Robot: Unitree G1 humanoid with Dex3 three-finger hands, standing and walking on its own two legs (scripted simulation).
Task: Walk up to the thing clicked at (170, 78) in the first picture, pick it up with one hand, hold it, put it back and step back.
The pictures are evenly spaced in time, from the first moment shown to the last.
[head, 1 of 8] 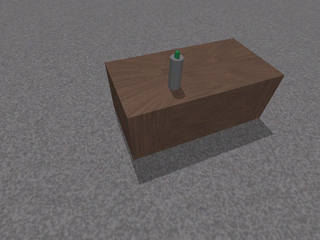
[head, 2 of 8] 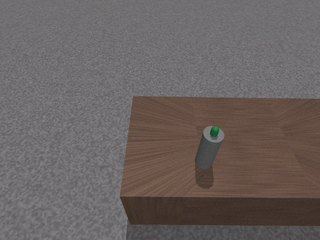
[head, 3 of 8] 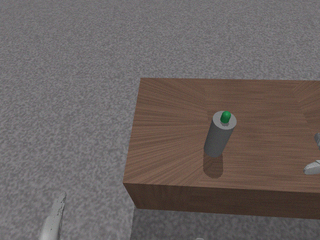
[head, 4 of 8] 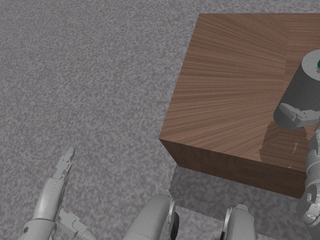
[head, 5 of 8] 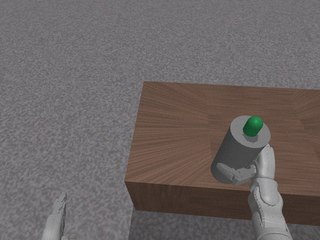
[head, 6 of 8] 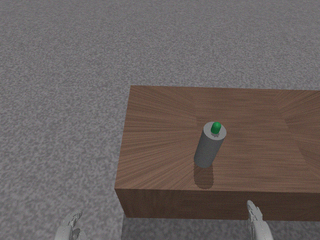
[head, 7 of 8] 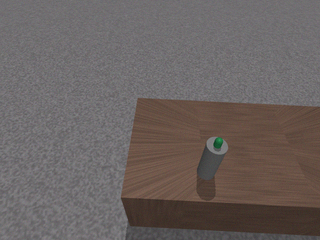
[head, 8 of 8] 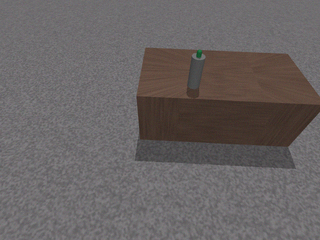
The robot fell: no
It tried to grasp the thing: yes
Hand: right
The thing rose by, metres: 0.24
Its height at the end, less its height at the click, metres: +0.00
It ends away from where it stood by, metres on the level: 0.03
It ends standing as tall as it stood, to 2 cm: yes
